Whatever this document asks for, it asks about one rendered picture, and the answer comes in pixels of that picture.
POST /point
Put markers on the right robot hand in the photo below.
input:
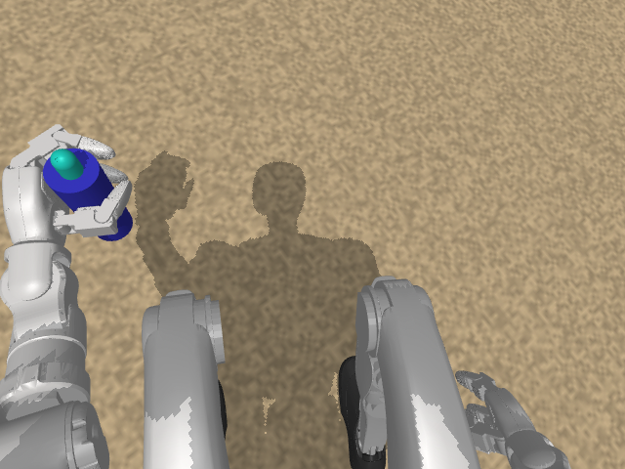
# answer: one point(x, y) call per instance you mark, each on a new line
point(503, 416)

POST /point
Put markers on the left robot hand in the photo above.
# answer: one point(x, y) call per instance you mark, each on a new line
point(33, 211)

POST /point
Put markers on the right robot foot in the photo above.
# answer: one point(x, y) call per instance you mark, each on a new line
point(349, 405)

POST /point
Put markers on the bottle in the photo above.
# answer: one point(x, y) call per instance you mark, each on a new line
point(79, 180)

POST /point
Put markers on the right robot arm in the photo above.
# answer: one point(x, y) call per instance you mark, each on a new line
point(527, 449)

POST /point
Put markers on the left robot arm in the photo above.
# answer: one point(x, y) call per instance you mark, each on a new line
point(46, 419)

